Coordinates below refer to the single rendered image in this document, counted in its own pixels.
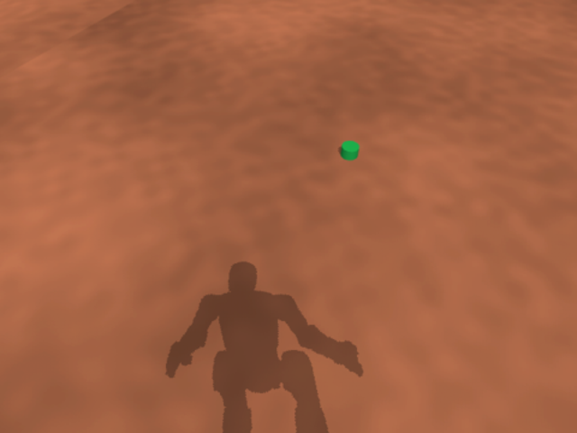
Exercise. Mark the tin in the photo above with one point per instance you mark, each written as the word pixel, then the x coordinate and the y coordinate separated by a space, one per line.
pixel 350 150

